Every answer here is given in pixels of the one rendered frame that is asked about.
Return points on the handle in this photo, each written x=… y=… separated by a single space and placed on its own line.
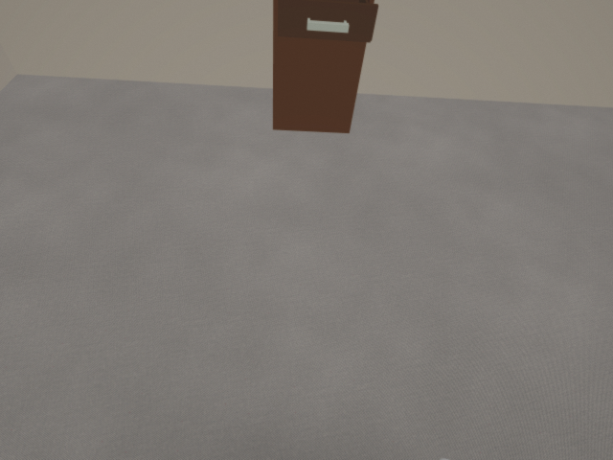
x=326 y=26

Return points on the cabinet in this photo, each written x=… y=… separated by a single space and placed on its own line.
x=315 y=81

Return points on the drawer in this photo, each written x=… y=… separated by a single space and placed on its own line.
x=361 y=16

